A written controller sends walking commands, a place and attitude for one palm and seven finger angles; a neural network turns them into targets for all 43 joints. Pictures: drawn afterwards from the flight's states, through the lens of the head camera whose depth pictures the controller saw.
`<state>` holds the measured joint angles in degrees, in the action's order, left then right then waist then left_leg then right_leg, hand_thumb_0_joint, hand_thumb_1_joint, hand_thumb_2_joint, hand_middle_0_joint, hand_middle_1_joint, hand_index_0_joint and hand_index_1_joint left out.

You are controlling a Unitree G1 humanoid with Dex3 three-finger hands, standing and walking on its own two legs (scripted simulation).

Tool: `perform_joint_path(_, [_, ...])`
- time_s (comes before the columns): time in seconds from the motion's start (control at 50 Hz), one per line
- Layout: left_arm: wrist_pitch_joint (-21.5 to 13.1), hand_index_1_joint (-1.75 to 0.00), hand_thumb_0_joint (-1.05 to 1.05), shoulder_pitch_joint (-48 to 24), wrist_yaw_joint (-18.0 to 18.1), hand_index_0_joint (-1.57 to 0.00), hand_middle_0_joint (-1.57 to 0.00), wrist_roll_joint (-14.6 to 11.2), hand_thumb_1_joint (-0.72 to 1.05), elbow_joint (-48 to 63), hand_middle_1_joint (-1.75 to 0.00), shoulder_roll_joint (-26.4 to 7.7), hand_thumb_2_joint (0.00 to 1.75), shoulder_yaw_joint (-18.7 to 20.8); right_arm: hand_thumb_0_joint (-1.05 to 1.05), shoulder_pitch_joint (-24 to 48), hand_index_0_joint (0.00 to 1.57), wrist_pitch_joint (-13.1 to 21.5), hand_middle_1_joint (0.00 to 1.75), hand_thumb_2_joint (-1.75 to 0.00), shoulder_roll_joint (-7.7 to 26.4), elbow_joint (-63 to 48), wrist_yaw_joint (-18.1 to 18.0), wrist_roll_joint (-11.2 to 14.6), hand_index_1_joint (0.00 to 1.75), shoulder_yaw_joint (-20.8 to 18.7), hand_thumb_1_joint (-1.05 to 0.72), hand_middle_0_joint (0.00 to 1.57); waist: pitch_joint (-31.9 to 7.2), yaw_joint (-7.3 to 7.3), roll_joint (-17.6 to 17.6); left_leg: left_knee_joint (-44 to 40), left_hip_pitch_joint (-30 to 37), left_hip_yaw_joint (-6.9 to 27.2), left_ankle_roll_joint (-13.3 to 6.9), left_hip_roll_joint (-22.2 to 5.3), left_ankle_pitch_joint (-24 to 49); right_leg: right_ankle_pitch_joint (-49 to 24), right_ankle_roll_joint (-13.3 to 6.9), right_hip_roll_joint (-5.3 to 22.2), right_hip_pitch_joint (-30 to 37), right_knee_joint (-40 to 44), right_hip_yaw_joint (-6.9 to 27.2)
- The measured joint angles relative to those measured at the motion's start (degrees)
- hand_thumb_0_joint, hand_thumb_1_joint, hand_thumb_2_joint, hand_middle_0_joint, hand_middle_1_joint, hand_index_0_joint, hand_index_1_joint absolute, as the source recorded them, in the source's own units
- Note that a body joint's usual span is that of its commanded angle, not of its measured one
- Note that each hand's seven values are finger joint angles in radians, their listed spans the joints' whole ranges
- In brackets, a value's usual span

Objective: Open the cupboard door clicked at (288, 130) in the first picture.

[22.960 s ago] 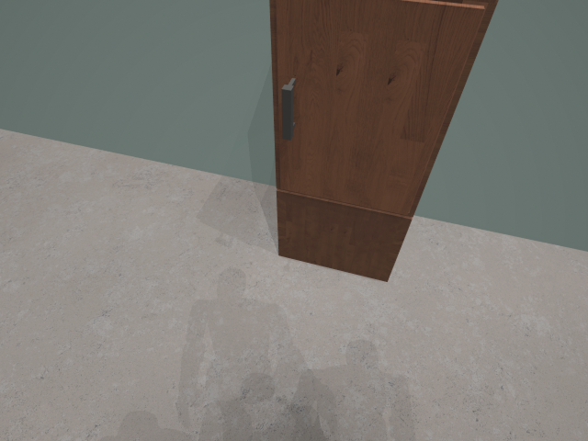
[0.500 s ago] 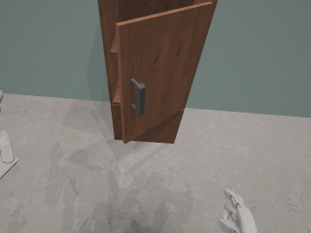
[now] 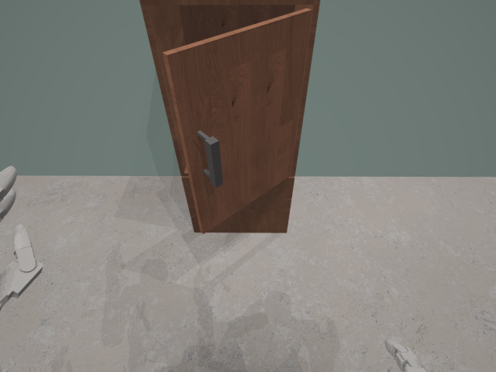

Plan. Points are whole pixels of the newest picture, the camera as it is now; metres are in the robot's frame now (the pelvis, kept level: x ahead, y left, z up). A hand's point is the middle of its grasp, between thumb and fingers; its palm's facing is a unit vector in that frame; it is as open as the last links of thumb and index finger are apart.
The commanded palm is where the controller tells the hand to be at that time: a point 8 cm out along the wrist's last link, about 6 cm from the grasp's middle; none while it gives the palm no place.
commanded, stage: let the arm hang, fingers relaxed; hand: left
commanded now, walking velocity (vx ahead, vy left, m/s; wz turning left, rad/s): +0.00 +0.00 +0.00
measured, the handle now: (209, 159) +0.62 +0.13 -0.03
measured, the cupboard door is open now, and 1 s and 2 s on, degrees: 42 42 42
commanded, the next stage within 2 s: look to check the result in 1.14 s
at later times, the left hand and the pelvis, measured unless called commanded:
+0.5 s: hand out of the picture -0.05 +0.19 -0.18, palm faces +0.11 -0.97 -0.22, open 7.1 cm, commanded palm none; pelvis +0.00 +0.01 +0.00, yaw +4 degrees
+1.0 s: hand out of the picture +0.00 +0.21 -0.17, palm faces +0.08 -0.98 -0.20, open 7.3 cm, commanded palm none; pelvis +0.00 +0.03 +0.00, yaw +3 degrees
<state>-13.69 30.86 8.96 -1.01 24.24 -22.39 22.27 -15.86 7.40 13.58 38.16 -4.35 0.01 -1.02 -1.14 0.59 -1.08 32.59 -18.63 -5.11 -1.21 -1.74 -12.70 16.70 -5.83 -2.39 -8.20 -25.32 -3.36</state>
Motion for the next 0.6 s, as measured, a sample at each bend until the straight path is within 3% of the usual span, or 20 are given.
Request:
perform_joint_path(0.04, [-0.2, -0.3, 0.01, 0.9, 0.1, -0.22, -0.22, -0.4, 0.88, 1.6, -0.3, -0.5, 0.89, 0.6, 0.01, 0.4, 0.2, 0.2, 0.3, -0.9, 0.5, -1.2, 0.1, 0.1, 0.3, -0.1, -0.91, 0.2, 0.1, -0.32, 1.4, -5.3, 3.7, 0.7, -0.7, -0.4, 2.8, 1.0, 0.3, -1.4, -0.4, -1.5, -0.1])
perform_joint_path(0.08, [-0.3, -0.3, 0.01, -3.4, -2.0, -0.21, -0.21, 1.1, 0.89, -5.5, -0.3, -1.6, 0.89, -2.5, 0.01, 2.0, 0.2, 1.1, 0.3, -0.9, 1.5, 0.9, 2.2, 0.1, 0.3, -0.7, -0.91, 0.2, -0.1, -0.38, 2.1, -3.8, 2.2, 1.6, 0.8, 0.2, 1.4, 2.9, 1.5, -0.8, -3.5, -6.7, -0.8])
perform_joint_path(0.14, [8.4, -0.3, 0.0, -12.3, -5.7, -0.21, -0.2, 2.2, 0.89, -25.2, -0.3, 1.3, 0.9, -10.2, 0.01, 5.2, 0.2, -2.7, 0.3, -0.9, 3.3, 3.5, 3.8, -1.0, 0.3, -0.1, -0.91, 0.2, -0.7, -0.23, 3.2, -0.4, -0.8, 2.1, 0.9, 2.2, -0.3, 9.7, 4.4, 1.1, -9.2, -17.0, 0.7])
perform_joint_path(0.18, [13.1, -0.29, 0.0, -16.2, -7.0, -0.2, -0.2, 2.4, 0.9, -39.3, -0.3, 4.1, 0.9, -14.2, 0.01, 6.7, 0.2, -4.7, 0.3, -0.9, 3.0, 4.9, 4.1, -1.9, 0.3, 0.8, -0.91, 0.2, -0.3, 0.31, 3.0, 0.3, -1.6, 2.2, 0.7, 3.4, -0.1, 11.6, 5.1, 2.0, -10.4, -18.1, 2.6])
perform_joint_path(0.22, [15.4, -0.29, 0.01, -17.7, -8.0, -0.2, -0.2, 2.7, 0.9, -51.5, -0.3, 7.0, 0.9, -17.8, 0.01, 7.6, 0.2, -6.1, 0.3, -0.9, 1.9, 6.6, 4.3, -1.9, 0.3, 1.5, -0.91, 0.2, 0.9, 0.46, 2.6, 1.7, -1.5, 2.3, 1.1, 3.5, -0.6, 4.5, 4.2, 2.1, -9.3, -15.1, 3.0])
perform_joint_path(0.3, [16.9, -0.29, 0.01, -15.3, -9.3, -0.2, -0.2, 2.5, 0.91, -69.6, -0.3, 13.1, 0.89, -23.7, 0.0, 6.4, 0.2, -8.6, 0.3, -0.9, -1.1, 11.6, 4.6, -1.6, 0.3, 2.0, -0.91, 0.2, 2.4, 1.06, 2.0, 1.3, 0.3, 4.2, 1.6, 2.2, -3.5, 4.2, 1.2, 0.5, -5.7, -11.0, 1.2])
perform_joint_path(0.34, [15.5, -0.29, -0.01, -14.4, -7.4, -0.21, -0.21, 1.5, 0.98, -74.2, -0.3, 13.7, 0.89, -21.5, 0.0, 4.9, 0.2, -8.8, 0.3, -0.9, -2.5, 14.4, 4.3, -1.5, 0.3, 2.0, -0.91, 0.2, 3.4, 0.21, 1.7, -0.5, 1.6, 5.6, 1.7, 1.2, -0.7, 2.9, 0.9, -0.8, -4.4, -8.1, 0.3])
perform_joint_path(0.42, [14.9, -0.3, -0.02, -13.4, -7.4, -0.21, -0.21, 1.5, 1.01, -81.6, -0.3, 12.0, 0.89, -21.3, 0.0, 2.9, 0.2, -9.3, 0.3, -0.89, -4.0, 20.2, 3.0, -1.2, 0.3, 1.2, -0.93, 0.2, 5.5, -1.1, 0.7, -3.6, 3.2, 6.2, 2.8, 0.5, 0.8, 0.3, 1.1, -1.6, -1.8, -3.1, -0.1])
perform_joint_path(0.6, [14.6, -0.29, 0.0, -11.7, -7.5, -0.2, -0.2, 1.2, 0.93, -90.6, -0.3, 12.3, 0.89, -22.0, 0.0, -0.3, 0.2, -8.9, 0.3, -0.9, -3.4, 27.1, 2.1, -0.9, 0.3, 1.0, -0.92, 0.2, 5.9, -0.99, 1.7, -8.5, 6.3, 5.4, 1.7, 1.1, 2.8, -2.6, 2.0, -1.1, 1.5, 2.8, 0.8])
